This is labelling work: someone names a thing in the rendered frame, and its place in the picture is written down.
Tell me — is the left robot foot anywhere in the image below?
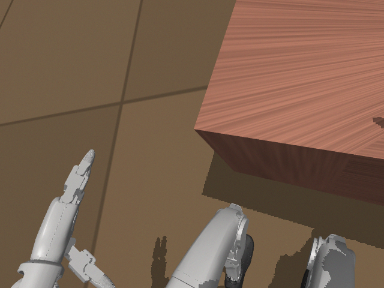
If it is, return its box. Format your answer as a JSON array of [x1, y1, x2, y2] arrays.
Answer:
[[224, 234, 254, 288]]

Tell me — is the left robot arm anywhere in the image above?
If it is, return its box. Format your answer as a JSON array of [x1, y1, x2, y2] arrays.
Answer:
[[11, 260, 65, 288]]

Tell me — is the left robot hand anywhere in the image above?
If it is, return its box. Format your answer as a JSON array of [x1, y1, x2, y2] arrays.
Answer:
[[30, 149, 116, 288]]

